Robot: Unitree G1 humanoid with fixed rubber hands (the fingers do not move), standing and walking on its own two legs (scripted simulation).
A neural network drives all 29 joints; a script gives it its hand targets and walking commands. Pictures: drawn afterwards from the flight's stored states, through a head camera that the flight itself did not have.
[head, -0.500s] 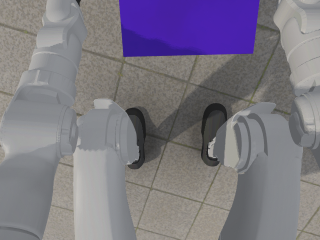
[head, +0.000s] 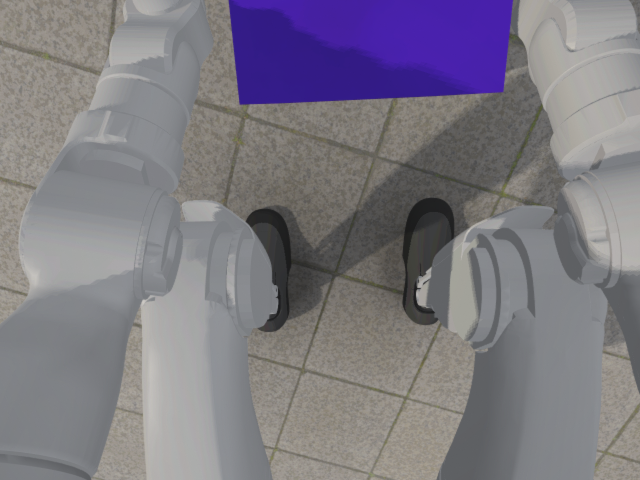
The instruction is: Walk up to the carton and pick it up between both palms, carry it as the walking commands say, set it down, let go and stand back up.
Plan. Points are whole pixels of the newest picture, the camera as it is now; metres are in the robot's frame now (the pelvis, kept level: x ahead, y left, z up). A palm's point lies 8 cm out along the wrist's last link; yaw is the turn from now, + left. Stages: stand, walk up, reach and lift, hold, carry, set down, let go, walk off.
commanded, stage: reach and lift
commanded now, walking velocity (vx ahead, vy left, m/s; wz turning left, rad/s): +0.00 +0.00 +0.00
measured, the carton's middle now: out of the picture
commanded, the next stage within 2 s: none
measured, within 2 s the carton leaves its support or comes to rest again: leaves its support in 0.72 s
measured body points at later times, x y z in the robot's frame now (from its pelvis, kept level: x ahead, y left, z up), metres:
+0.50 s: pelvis +0.00 +0.00 -0.02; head +0.37 -0.01 +0.24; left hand +0.56 +0.15 -0.19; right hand +0.56 -0.16 -0.19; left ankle +0.12 +0.13 -0.34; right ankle +0.14 -0.13 -0.34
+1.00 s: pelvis +0.00 +0.00 +0.00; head +0.36 +0.00 +0.26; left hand +0.54 +0.15 -0.16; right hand +0.57 -0.15 -0.15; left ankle +0.12 +0.13 -0.34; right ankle +0.14 -0.13 -0.34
